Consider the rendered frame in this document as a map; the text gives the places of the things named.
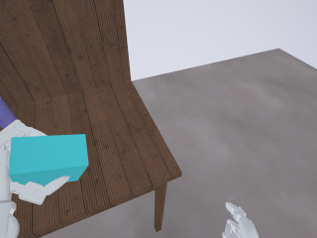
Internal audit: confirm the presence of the left robot forearm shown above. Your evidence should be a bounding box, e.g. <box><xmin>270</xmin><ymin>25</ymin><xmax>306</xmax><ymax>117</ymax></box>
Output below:
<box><xmin>0</xmin><ymin>199</ymin><xmax>20</xmax><ymax>238</ymax></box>

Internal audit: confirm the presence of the table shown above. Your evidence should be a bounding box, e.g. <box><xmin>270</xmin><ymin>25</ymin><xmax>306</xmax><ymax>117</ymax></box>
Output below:
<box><xmin>0</xmin><ymin>0</ymin><xmax>182</xmax><ymax>238</ymax></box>

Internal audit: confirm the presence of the robot right hand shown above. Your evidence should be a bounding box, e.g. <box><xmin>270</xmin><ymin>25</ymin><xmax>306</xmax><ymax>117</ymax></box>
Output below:
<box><xmin>222</xmin><ymin>201</ymin><xmax>260</xmax><ymax>238</ymax></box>

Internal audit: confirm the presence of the robot left hand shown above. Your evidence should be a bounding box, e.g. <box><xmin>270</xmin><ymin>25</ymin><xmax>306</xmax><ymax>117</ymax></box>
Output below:
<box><xmin>0</xmin><ymin>119</ymin><xmax>69</xmax><ymax>205</ymax></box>

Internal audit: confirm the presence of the sponge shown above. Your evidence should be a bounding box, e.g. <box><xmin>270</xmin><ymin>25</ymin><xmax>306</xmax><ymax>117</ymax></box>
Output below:
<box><xmin>9</xmin><ymin>134</ymin><xmax>89</xmax><ymax>186</ymax></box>

